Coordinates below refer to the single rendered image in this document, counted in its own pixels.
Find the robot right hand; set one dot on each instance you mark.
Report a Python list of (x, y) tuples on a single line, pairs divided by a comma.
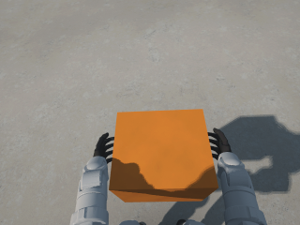
[(221, 143)]

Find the robot left hand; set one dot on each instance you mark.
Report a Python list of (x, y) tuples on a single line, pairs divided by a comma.
[(101, 147)]

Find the carton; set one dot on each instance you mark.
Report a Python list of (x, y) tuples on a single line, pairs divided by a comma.
[(162, 156)]

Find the robot left forearm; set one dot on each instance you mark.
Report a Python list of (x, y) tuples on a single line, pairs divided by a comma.
[(92, 195)]

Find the robot right forearm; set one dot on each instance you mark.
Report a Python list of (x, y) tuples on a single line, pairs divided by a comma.
[(241, 207)]

